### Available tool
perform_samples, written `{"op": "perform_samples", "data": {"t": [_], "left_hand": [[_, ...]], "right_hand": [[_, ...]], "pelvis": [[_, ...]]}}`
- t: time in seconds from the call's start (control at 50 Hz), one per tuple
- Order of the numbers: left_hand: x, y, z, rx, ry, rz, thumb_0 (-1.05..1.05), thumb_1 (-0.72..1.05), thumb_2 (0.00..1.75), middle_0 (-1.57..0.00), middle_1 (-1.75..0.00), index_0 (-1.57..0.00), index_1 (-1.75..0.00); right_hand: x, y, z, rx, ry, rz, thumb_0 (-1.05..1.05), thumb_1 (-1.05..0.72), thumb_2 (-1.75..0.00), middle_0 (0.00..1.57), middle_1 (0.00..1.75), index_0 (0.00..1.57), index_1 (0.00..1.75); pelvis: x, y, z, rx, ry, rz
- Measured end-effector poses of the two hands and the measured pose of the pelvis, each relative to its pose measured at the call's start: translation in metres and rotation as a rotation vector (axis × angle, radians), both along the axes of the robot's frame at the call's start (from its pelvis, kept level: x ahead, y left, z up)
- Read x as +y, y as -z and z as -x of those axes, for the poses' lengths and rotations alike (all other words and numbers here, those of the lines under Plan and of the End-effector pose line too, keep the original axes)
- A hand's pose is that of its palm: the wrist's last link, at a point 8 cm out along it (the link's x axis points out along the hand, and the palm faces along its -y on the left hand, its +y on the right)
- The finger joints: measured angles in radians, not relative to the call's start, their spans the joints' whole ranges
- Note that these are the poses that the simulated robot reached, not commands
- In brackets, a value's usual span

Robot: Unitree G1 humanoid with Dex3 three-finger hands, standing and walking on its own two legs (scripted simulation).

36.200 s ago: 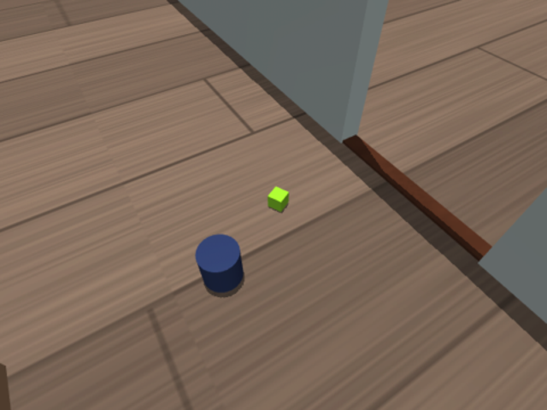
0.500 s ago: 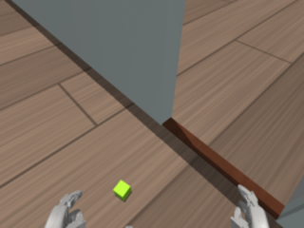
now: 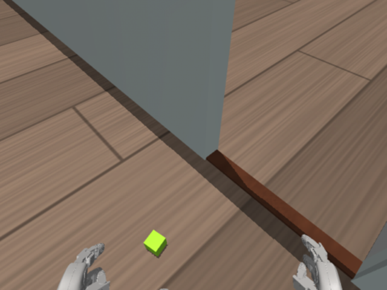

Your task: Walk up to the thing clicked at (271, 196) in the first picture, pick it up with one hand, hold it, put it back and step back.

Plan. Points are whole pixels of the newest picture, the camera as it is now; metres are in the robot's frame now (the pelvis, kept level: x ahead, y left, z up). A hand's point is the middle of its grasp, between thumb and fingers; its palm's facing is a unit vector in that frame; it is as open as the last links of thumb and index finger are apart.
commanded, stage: home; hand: left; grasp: from above
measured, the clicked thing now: (155, 243) +0.45 +0.19 -0.68
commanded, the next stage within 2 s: stand in 0.12 s
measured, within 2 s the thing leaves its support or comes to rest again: neither
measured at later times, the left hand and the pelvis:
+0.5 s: hand out of the picture +0.11 +0.24 -0.10, palm faces +0.02 -0.94 -0.34, open 7.4 cm; pelvis +0.00 +0.00 +0.04, yaw +0 degrees
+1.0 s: hand out of the picture +0.03 +0.25 -0.10, palm faces +0.04 -0.94 -0.33, open 7.4 cm; pelvis -0.01 +0.01 +0.07, yaw +1 degrees
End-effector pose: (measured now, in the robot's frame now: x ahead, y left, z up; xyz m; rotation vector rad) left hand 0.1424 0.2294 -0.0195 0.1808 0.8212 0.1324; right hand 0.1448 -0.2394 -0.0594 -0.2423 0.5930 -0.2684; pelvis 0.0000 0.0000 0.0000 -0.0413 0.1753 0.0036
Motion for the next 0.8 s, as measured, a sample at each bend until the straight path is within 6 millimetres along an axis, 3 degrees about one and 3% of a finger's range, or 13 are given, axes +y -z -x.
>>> {"op": "perform_samples", "data": {"t": [0.22,0.34,0.52,0.66,0.8], "left_hand": [[0.001,-0.001,-0.001,-0.009,0.002,-0.006,0.01,0.9,0.9,-0.2,-0.3,-0.2,-0.3],[0.023,0.027,-0.001,0.014,0.044,-0.11,0.01,0.9,0.9,-0.2,-0.3,-0.2,-0.3],[0.054,0.047,0.051,0.236,-0.045,-0.122,0.01,0.9,0.9,-0.2,-0.3,-0.2,-0.3],[0.059,0.049,0.093,0.379,-0.094,-0.104,0.01,0.9,0.9,-0.2,-0.3,-0.2,-0.3],[0.059,0.047,0.115,0.447,-0.117,-0.092,0.01,0.9,0.9,-0.2,-0.3,-0.2,-0.3]], "right_hand": [[0.0,0.0,-0.001,0.008,-0.001,0.002,0.02,-0.9,-0.9,0.2,0.3,0.21,0.3],[-0.011,0.019,0.012,0.315,-0.149,0.036,0.01,-0.9,-0.9,0.2,0.3,0.21,0.3],[-0.031,0.011,0.047,0.493,-0.056,0.007,0.01,-0.9,-0.9,0.2,0.3,0.21,0.3],[-0.028,0.007,0.066,0.58,-0.019,-0.014,0.01,-0.9,-0.9,0.2,0.3,0.21,0.3],[-0.021,0.005,0.074,0.613,-0.007,-0.039,0.01,-0.9,-0.9,0.2,0.3,0.21,0.3]], "pelvis": [[0.0,0.0,0.0,0.001,-0.002,0.001],[0.0,-0.016,0.007,-0.11,0.001,-0.036],[0.005,-0.038,0.003,-0.174,0.003,-0.039],[0.009,-0.053,0.001,-0.208,-0.004,-0.035],[0.011,-0.061,0.003,-0.235,-0.008,-0.036]]}}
